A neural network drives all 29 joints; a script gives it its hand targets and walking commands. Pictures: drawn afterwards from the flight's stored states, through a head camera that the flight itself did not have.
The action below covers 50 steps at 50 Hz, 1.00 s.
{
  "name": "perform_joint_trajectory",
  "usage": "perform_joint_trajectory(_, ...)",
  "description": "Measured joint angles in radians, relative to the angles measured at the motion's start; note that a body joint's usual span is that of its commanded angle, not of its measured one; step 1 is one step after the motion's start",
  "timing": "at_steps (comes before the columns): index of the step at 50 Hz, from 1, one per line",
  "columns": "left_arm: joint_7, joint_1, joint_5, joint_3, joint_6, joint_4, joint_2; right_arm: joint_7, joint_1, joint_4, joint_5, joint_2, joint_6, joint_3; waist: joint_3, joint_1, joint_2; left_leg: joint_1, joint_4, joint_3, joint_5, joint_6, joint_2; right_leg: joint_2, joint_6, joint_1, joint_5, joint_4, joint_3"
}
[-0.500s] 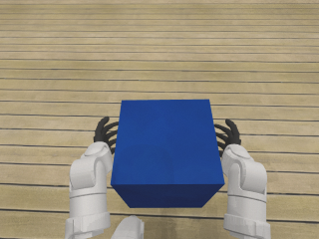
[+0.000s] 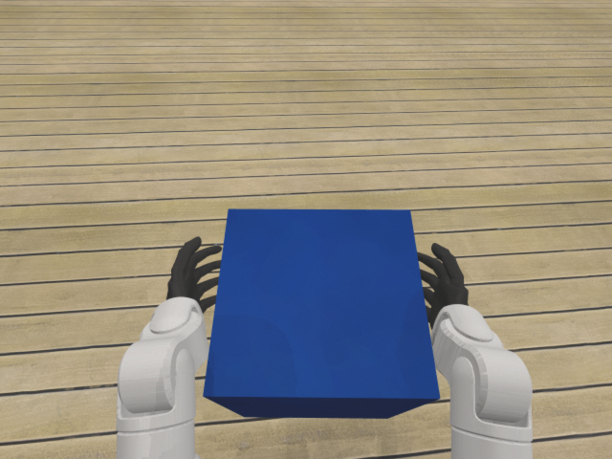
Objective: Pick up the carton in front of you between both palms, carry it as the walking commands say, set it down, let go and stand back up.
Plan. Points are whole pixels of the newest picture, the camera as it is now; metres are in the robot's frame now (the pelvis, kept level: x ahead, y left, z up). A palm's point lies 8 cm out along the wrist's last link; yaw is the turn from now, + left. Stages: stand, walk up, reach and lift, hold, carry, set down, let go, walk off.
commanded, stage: carry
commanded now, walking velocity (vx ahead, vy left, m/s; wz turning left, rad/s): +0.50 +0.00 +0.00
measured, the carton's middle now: (317, 326) +0.29 -0.01 +0.03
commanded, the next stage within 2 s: none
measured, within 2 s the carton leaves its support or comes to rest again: neither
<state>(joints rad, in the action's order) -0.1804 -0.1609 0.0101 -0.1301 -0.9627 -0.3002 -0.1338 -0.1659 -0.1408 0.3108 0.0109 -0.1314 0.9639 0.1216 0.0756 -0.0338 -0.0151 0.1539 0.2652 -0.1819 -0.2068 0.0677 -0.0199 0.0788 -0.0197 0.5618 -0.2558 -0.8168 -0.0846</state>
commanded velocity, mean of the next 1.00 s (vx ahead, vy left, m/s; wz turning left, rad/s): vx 0.50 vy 0.00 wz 0.00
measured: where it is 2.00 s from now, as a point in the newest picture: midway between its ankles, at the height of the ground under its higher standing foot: (298, 215)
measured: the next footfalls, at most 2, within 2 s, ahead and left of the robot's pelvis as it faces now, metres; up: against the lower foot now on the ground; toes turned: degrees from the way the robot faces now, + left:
right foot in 0.20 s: +0.32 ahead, -0.14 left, +0.00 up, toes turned -11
left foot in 0.70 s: +0.65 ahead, +0.10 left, +0.00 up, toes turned +14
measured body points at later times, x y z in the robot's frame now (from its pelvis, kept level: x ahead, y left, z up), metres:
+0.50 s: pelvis +0.33 -0.05 +0.00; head +0.30 -0.07 +0.45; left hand +0.55 +0.11 +0.07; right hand +0.57 -0.19 +0.06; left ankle +0.40 +0.11 -0.70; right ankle +0.29 -0.13 -0.75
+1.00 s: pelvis +0.65 +0.01 +0.00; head +0.64 +0.03 +0.45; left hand +0.89 +0.16 +0.08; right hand +0.89 -0.14 +0.09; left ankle +0.61 +0.09 -0.75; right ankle +0.71 -0.15 -0.69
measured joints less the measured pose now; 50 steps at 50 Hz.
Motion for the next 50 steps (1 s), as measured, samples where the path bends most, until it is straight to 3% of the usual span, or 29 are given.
perform_joint_trajectory(4,0.011,0.081,0.003,0.034,-0.068,-0.086,0.007,0.003,0.067,0.07,-0.007,0.004,0.066,-0.039,0.04,0.019,0.01,-0.123,-0.042,0.009,-0.067,-0.034,-0.01,0.012,-0.004,0.003,0.113,0.2,-0.048)
perform_joint_trajectory(9,0.023,0.172,-0.004,0.067,-0.139,-0.169,0.006,0.01,0.158,0.149,-0.015,0.002,0.132,-0.069,0.061,0.026,0.004,-0.249,0.009,0.024,-0.211,-0.086,-0.028,-0.015,0.02,-0.067,0.176,0.346,-0.131)
perform_joint_trajectory(11,0.023,0.194,-0.004,0.082,-0.148,-0.163,0.003,0.01,0.188,0.166,-0.017,0.001,0.151,-0.065,0.064,0.033,-0.026,-0.206,0.212,0.039,-0.282,-0.096,-0.071,-0.037,0.067,-0.092,0.164,0.31,-0.161)
perform_joint_trajectory(13,0.023,0.201,-0.001,0.093,-0.157,-0.133,0.003,0.01,0.21,0.158,-0.021,-0.002,0.166,-0.056,0.055,0.043,-0.031,-0.046,0.578,0.1,-0.261,-0.088,-0.074,-0.035,0.101,-0.103,0.098,0.255,-0.174)
perform_joint_trajectory(15,0.024,0.223,-0.001,0.093,-0.159,-0.131,0.0,0.01,0.227,0.156,-0.024,-0.004,0.173,-0.061,0.041,0.048,-0.018,0.115,0.838,0.128,-0.219,-0.069,-0.057,-0.03,0.096,-0.153,0.077,0.29,-0.178)
perform_joint_trajectory(17,0.026,0.25,-0.002,0.089,-0.149,-0.142,-0.003,0.011,0.239,0.155,-0.027,-0.006,0.166,-0.074,0.035,0.053,-0.01,0.236,0.903,0.122,-0.146,-0.06,-0.064,-0.034,0.091,-0.215,0.077,0.357,-0.176)
perform_joint_trajectory(22,0.041,0.276,0.001,0.083,-0.12,-0.147,-0.005,0.017,0.255,0.147,-0.039,-0.005,0.136,-0.094,0.057,0.063,0.007,0.399,0.701,0.09,-0.008,-0.076,-0.1,-0.041,0.078,-0.369,0.071,0.511,-0.16)
perform_joint_trajectory(27,0.044,0.278,0.0,0.094,-0.117,-0.16,-0.004,0.021,0.271,0.176,-0.044,-0.006,0.133,-0.095,0.081,0.053,0.009,0.44,0.431,0.057,0.116,-0.089,-0.113,-0.045,0.05,-0.514,0.026,0.604,-0.149)
perform_joint_trajectory(32,0.04,0.272,-0.004,0.106,-0.134,-0.223,-0.002,0.015,0.272,0.245,-0.033,-0.005,0.149,-0.094,0.078,0.045,0.007,0.412,0.281,0.01,0.17,-0.073,-0.093,-0.043,0.007,-0.641,-0.074,0.615,-0.141)
perform_joint_trajectory(35,0.03,0.262,-0.007,0.103,-0.152,-0.258,-0.002,0.009,0.253,0.265,-0.018,-0.004,0.162,-0.091,0.069,0.046,0.023,0.341,0.22,-0.038,0.134,-0.051,-0.064,-0.017,-0.029,-0.682,-0.189,0.517,-0.125)
perform_joint_trajectory(37,0.022,0.244,-0.008,0.082,-0.165,-0.252,-0.002,0.005,0.222,0.227,-0.011,-0.004,0.16,-0.093,0.055,0.03,0.065,0.335,0.289,-0.066,0.1,0.002,-0.039,0.046,-0.025,-0.592,-0.225,0.248,-0.096)
perform_joint_trajectory(39,0.017,0.232,-0.01,0.07,-0.177,-0.242,0.0,0.004,0.202,0.197,-0.007,-0.002,0.164,-0.093,0.032,0.018,0.056,0.309,0.301,-0.072,0.047,0.016,-0.045,0.032,-0.012,-0.413,-0.202,-0.117,-0.008)
perform_joint_trajectory(41,0.018,0.231,-0.009,0.075,-0.182,-0.244,0.0,0.003,0.21,0.203,-0.005,-0.003,0.163,-0.09,0.011,0.011,0.044,0.253,0.244,-0.072,0.042,0.004,-0.048,0.013,0.009,-0.257,-0.156,-0.327,0.025)
perform_joint_trajectory(44,0.02,0.24,-0.005,0.094,-0.173,-0.249,-0.001,0.004,0.236,0.23,0.0,-0.006,0.156,-0.081,0.006,0.002,0.031,0.16,0.141,-0.063,0.045,-0.004,-0.046,0.019,0.024,-0.102,-0.054,-0.333,0.015)
perform_joint_trajectory(50,0.025,0.251,0.006,0.103,-0.167,-0.272,-0.002,0.011,0.242,0.248,0.003,-0.006,0.151,-0.084,0.045,0.002,0.021,-0.025,-0.022,-0.045,0.019,-0.032,-0.037,0.048,0.001,0.029,0.108,-0.04,-0.022)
